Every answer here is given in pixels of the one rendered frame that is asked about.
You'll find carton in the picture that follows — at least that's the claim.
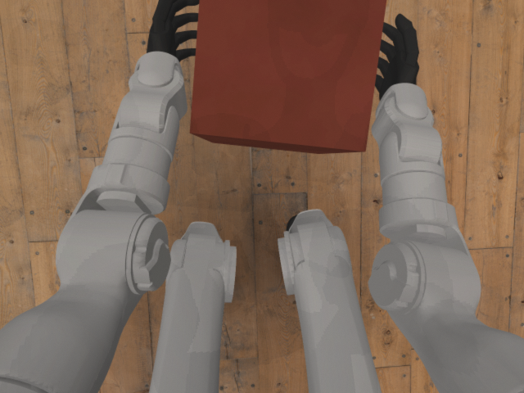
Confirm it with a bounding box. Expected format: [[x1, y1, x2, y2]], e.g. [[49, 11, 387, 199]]
[[190, 0, 386, 154]]

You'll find robot left forearm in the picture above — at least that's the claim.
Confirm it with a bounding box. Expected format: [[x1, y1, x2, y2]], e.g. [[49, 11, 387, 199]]
[[56, 52, 187, 276]]

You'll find robot left hand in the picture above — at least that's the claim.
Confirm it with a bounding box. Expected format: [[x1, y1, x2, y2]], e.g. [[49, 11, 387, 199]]
[[147, 0, 200, 62]]

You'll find robot right foot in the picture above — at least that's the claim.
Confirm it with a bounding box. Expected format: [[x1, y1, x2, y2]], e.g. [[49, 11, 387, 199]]
[[287, 215, 297, 231]]

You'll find robot right hand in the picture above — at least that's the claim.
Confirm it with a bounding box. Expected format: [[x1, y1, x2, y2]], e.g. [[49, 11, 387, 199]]
[[375, 14, 419, 101]]

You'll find right robot upper arm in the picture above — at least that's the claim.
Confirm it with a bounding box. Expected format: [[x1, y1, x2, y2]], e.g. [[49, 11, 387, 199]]
[[368, 239, 524, 393]]

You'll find robot right forearm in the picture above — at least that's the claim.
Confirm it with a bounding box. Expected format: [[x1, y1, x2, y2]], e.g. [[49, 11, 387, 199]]
[[371, 83, 481, 282]]

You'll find robot left shin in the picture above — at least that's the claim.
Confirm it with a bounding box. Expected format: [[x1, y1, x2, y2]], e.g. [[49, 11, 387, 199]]
[[165, 222, 223, 289]]

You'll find left robot upper arm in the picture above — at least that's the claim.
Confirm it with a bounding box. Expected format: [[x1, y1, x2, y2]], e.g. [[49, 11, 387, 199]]
[[0, 210, 171, 393]]

